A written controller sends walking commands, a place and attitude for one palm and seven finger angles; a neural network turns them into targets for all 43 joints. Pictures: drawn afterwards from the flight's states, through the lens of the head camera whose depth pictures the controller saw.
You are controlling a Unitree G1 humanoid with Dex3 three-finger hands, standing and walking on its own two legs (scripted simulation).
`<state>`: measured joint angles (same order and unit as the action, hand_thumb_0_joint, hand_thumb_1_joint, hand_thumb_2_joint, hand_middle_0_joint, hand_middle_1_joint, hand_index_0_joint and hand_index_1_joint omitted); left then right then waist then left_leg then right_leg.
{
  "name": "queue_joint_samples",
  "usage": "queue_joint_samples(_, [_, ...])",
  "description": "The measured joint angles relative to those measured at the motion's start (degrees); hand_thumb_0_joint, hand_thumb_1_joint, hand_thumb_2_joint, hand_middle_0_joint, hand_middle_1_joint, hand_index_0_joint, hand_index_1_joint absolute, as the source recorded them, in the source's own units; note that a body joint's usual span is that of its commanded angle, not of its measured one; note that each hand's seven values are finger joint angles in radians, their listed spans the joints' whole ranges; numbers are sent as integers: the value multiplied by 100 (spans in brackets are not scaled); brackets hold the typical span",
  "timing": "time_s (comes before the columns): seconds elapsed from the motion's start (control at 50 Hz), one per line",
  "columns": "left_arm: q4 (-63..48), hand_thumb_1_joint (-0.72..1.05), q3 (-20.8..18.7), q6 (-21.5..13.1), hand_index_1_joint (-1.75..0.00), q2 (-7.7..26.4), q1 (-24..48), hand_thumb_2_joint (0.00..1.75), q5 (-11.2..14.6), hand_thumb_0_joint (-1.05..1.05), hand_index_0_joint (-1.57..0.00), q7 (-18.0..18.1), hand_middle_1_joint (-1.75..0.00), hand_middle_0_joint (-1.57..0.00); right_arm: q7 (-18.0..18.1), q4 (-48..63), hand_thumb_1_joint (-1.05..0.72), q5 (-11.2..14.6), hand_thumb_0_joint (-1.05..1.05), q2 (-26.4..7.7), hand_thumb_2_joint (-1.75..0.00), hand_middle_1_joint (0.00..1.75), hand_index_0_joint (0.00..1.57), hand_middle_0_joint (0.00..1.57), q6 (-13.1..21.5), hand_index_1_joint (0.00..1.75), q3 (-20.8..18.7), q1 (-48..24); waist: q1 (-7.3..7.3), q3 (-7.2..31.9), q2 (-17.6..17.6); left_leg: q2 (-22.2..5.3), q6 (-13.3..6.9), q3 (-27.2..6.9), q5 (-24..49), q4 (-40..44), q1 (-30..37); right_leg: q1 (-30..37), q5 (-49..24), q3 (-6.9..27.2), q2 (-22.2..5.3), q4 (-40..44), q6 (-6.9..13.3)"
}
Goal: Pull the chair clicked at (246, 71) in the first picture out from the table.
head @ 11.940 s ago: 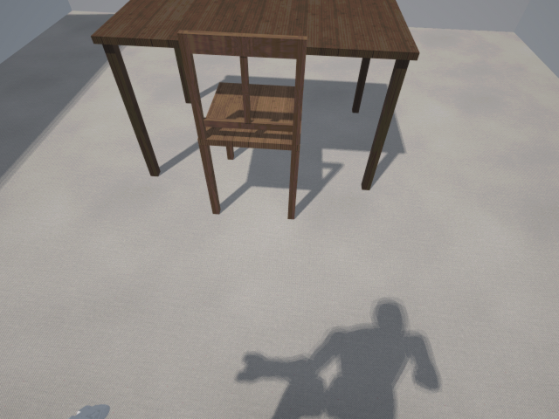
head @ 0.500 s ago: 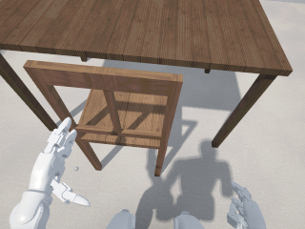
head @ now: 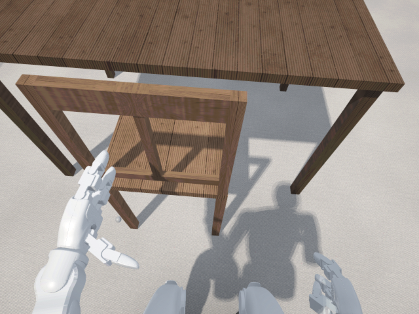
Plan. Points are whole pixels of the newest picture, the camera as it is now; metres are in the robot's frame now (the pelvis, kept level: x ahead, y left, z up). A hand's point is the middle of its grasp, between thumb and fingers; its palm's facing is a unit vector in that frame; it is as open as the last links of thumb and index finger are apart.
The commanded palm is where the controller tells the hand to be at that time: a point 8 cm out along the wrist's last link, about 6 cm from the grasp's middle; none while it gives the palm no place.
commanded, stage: aim the fingers beside a spindle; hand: left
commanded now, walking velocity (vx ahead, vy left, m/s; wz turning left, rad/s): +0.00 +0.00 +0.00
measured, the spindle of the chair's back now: (150, 147) +0.46 +0.15 -0.02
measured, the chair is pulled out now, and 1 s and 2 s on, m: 0.00 0.00 0.00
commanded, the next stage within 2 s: push the fingers through the gap in 1.22 s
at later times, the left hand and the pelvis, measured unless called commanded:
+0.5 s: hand (141, 207) +0.31 +0.14 +0.01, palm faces -0.08 -1.00 -0.04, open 16.9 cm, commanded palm +0.29 +0.19 +0.01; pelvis -0.01 -0.01 -0.01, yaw +0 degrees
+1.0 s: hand (145, 205) +0.31 +0.14 +0.00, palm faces -0.09 -1.00 -0.04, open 16.9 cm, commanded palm +0.30 +0.19 +0.01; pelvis -0.01 -0.01 -0.02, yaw +0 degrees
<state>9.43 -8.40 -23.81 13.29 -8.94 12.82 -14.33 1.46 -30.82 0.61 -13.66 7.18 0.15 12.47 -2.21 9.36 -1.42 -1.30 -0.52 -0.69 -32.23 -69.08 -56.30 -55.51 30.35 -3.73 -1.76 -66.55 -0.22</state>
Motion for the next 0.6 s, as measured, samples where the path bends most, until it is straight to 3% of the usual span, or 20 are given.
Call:
queue_joint_samples(0.28, [278, -50, 318, -37, -8, -141, 477, 30, -234, -1, -7, 295, -8, -6, -36, 15, -90, -28, 2, -53, -90, 30, 20, 20, -137, 30, -35, -67, -3, 25, 0, 21, 14, -9, -36, -222, -302, -313, 65, -1, -26, -261, 21])
queue_joint_samples(0.6, [708, -50, 382, -113, -8, -221, 985, 30, -343, -1, -6, 500, -8, -6, -95, -52, -90, -47, 1, -28, -90, 30, 20, 20, -351, 30, -47, -64, -19, 54, -12, 11, 38, 21, -80, -385, -565, -619, 125, 37, -20, -479, 49])
